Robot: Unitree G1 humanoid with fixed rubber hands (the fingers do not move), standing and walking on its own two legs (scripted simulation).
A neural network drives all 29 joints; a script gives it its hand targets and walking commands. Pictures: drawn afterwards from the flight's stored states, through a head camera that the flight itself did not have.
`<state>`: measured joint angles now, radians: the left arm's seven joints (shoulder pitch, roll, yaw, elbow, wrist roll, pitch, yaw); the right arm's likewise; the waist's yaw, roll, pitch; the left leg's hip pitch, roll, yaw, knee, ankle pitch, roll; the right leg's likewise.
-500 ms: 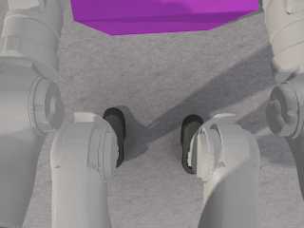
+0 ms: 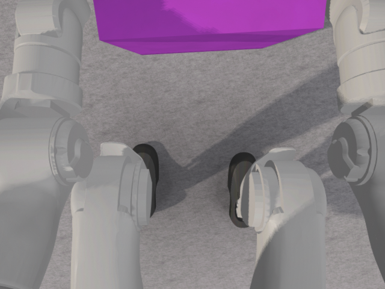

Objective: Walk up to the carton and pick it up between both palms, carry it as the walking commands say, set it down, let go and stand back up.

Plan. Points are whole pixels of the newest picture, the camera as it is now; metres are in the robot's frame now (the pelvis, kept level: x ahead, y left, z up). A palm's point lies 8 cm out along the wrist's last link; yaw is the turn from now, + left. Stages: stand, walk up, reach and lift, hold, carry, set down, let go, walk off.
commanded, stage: reach and lift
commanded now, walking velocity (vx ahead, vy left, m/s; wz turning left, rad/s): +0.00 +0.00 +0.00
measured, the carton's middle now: out of the picture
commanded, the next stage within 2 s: none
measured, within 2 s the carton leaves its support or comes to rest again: leaves its support in 0.12 s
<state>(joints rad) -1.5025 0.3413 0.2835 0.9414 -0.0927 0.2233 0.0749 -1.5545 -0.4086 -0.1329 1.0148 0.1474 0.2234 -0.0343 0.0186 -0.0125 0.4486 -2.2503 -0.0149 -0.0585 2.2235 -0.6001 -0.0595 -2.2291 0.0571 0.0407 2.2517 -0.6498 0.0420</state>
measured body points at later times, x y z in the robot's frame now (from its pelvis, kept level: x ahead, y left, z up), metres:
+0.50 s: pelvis +0.00 +0.00 +0.04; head +0.36 +0.00 +0.30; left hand +0.57 +0.20 -0.09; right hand +0.59 -0.16 -0.09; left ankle +0.11 +0.14 -0.33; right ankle +0.09 -0.13 -0.33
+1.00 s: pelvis +0.00 +0.00 +0.09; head +0.34 +0.00 +0.38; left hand +0.55 +0.20 -0.03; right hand +0.57 -0.17 -0.03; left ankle +0.11 +0.14 -0.33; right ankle +0.09 -0.13 -0.33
